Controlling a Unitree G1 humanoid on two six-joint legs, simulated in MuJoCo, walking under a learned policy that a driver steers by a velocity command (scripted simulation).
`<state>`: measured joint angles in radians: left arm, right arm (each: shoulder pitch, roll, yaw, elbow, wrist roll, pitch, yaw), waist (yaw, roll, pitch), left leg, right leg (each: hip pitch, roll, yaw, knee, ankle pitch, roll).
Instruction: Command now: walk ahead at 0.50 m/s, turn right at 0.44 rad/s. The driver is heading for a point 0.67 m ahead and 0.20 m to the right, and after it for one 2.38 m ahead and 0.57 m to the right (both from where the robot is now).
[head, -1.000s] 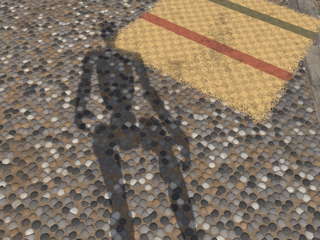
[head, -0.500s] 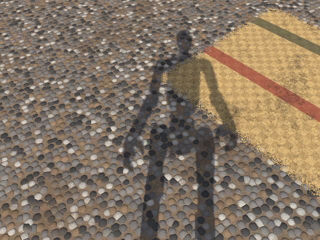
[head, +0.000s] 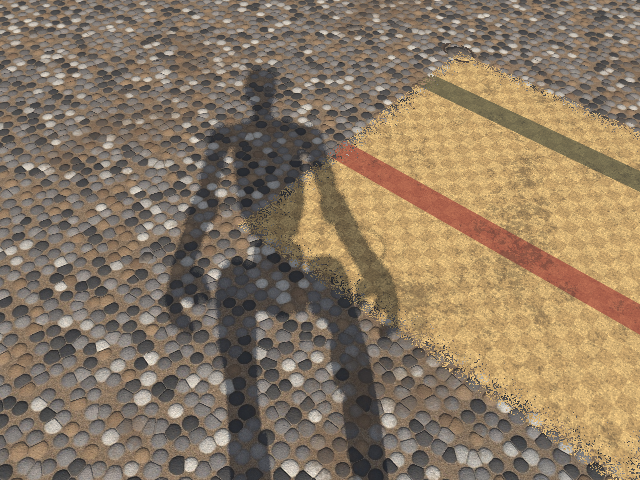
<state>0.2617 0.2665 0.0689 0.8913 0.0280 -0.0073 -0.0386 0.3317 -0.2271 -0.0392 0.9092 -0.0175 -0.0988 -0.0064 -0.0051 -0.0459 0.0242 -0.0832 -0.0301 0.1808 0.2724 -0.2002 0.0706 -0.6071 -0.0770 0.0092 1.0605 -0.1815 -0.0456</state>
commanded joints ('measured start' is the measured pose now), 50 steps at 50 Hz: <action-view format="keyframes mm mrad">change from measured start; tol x32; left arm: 1 -48 10 0 -71 2 1 -11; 50 129 65 0 -100 4 -4 26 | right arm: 1 9 -92 -18 -35 1 -19 -5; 35 -411 -109 -1 -281 -12 50 33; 41 114 -268 -48 -188 -40 11 -14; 50 -57 -126 -4 -126 9 -8 16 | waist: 1 11 110 47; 50 47 171 -97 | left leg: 1 9 270 -107 -150 265 76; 13 183 305 83 378 964 34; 16 -588 -3 -115 1197 -353 -77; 35 -572 71 -193 371 151 -113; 41 220 295 -468 151 -163 28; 42 333 484 -956 -2 -88 155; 50 -40 254 -316 40 894 130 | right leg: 1 -107 -25 2 -60 107 14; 13 290 169 -181 -477 -87 -155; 16 920 -280 770 -755 -58 -405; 21 471 -80 272 -824 299 -244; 39 528 -24 344 -574 572 -111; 42 75 260 112 130 -378 -30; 50 164 137 88 3 -168 32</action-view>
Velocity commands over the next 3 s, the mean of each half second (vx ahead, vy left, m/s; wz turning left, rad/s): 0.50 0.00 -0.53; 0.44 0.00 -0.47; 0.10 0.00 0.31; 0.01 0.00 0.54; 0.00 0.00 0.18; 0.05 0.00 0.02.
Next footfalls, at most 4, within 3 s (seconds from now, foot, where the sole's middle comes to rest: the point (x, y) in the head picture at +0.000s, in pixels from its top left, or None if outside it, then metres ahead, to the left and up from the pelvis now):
0.28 right None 0.29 -0.11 -0.78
0.80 left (347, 418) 0.64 -0.06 -0.78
1.26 right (442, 432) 0.61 -0.27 -0.78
1.66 left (337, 428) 0.62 -0.04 -0.78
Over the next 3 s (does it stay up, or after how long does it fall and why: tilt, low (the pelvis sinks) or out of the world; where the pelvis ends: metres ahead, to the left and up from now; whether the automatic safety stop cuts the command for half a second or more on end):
stays up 0.55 -0.12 0.00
